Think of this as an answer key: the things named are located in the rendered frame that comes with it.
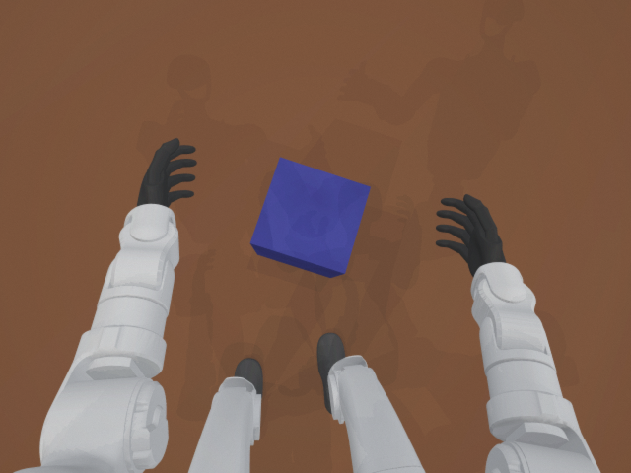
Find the carton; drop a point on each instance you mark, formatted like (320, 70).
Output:
(310, 219)

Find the robot right upper arm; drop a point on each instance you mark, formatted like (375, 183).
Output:
(518, 457)

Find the robot right shin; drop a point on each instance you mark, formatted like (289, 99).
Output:
(349, 361)

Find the robot shin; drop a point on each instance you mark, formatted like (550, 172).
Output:
(235, 382)
(349, 361)

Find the robot right forearm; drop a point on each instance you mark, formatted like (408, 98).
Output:
(526, 403)

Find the robot left upper arm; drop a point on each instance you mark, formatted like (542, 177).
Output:
(105, 426)

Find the robot left hand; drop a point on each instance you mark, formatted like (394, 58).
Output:
(157, 181)

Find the robot left shin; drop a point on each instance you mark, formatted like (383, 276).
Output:
(235, 382)

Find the robot left forearm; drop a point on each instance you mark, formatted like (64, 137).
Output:
(126, 337)

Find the robot right hand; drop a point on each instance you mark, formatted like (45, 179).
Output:
(482, 245)

